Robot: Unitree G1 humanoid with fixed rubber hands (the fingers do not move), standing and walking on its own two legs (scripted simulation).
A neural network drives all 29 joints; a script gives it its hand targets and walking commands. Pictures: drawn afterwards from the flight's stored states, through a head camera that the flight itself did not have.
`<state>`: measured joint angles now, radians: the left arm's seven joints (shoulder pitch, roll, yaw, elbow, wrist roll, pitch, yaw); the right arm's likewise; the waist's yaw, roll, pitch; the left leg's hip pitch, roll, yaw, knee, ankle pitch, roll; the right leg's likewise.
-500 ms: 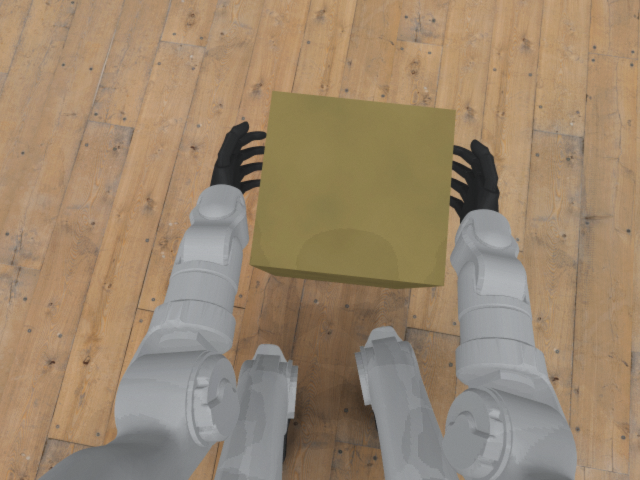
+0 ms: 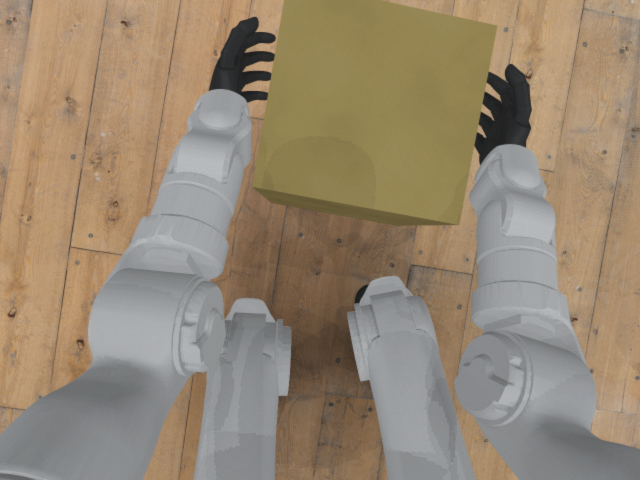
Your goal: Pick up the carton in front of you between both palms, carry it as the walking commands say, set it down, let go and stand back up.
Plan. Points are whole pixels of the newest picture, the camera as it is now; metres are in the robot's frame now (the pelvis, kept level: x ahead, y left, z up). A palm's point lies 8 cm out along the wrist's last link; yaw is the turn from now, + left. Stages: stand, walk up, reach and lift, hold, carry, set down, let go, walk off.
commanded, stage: set down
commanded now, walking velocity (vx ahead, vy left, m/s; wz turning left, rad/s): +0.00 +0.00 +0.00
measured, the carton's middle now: (356, 135) +0.50 -0.09 -0.22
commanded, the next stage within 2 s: none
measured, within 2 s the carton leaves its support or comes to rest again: rests again in 0.76 s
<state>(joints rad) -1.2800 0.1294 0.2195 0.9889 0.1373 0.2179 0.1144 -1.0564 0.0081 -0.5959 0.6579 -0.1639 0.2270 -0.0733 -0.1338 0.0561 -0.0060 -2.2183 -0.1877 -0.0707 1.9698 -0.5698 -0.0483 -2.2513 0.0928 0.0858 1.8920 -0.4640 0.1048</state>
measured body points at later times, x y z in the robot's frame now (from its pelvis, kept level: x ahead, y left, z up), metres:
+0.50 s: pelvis +0.00 +0.00 -0.04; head +0.35 -0.01 +0.24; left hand +0.56 +0.05 -0.21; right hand +0.47 -0.24 -0.20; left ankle +0.09 +0.11 -0.40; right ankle +0.13 -0.14 -0.40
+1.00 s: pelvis +0.00 +0.01 -0.05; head +0.35 +0.00 +0.23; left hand +0.56 +0.06 -0.23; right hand +0.47 -0.24 -0.22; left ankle +0.09 +0.11 -0.40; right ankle +0.13 -0.14 -0.40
